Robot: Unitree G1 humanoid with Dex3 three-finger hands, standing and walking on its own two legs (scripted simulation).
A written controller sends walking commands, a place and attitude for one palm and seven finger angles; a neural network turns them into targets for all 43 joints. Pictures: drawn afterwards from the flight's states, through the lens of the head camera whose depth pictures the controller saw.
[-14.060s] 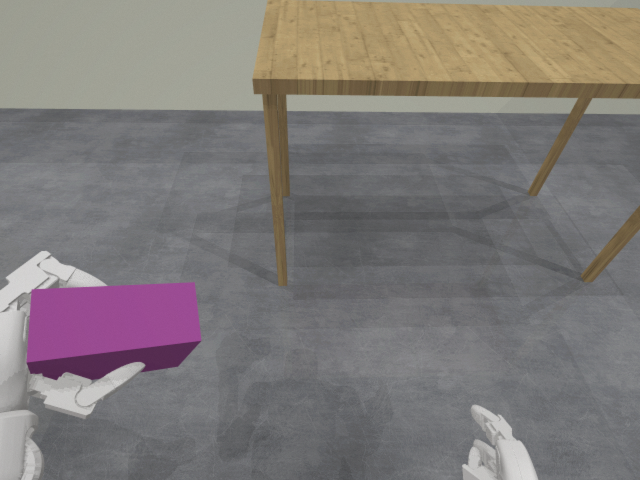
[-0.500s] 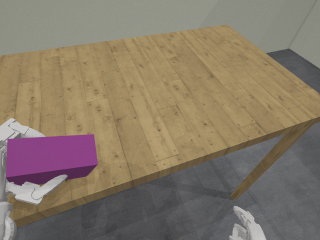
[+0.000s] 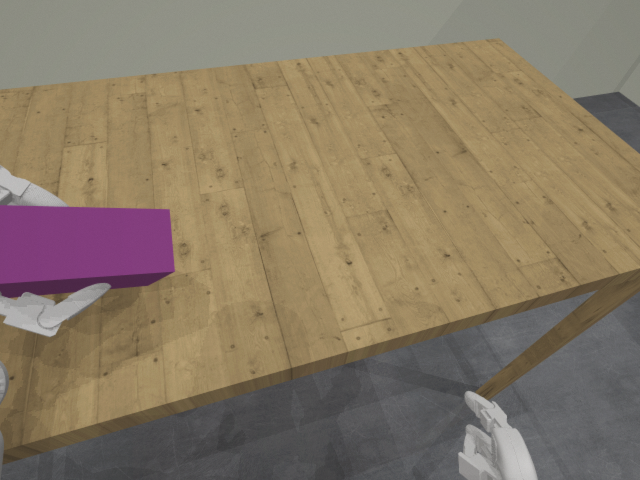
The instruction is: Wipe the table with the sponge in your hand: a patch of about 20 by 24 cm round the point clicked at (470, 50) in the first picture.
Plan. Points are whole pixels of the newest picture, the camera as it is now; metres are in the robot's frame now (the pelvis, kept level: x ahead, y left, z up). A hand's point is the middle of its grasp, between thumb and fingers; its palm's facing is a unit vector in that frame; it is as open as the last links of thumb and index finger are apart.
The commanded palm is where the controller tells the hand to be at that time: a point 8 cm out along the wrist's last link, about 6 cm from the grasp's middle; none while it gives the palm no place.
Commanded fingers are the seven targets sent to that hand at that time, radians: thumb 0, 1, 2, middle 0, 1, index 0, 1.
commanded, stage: look again from close up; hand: left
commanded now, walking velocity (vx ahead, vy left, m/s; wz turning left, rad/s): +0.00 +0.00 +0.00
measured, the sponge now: (111, 252) +0.27 +0.25 +0.16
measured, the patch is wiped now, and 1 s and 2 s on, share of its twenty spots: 0.00 0.00 0.00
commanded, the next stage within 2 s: come to a stop and stand still in 0.32 s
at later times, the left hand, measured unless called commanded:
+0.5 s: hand (53, 278) +0.23 +0.28 +0.17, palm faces +0.42 -0.82 -0.39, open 10.0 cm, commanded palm +0.16 +0.29 +0.18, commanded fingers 0.00 0.10 1.30 -1.20 -1.60 -1.20 -1.60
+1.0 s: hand (63, 315) +0.20 +0.26 +0.16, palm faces +0.42 -0.85 -0.31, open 10.0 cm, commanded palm +0.15 +0.29 +0.18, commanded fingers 0.00 0.10 1.30 -1.20 -1.60 -1.20 -1.60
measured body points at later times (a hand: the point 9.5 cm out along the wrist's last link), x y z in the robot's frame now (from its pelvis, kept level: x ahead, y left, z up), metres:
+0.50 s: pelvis -0.01 +0.02 +0.00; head +0.02 +0.05 +0.45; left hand +0.20 +0.32 +0.19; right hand +0.17 -0.20 -0.07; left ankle -0.01 +0.10 -0.74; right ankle +0.03 -0.11 -0.74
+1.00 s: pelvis -0.02 +0.01 +0.00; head -0.01 +0.03 +0.45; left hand +0.18 +0.30 +0.18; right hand +0.16 -0.21 -0.07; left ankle -0.01 +0.10 -0.74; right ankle +0.03 -0.11 -0.74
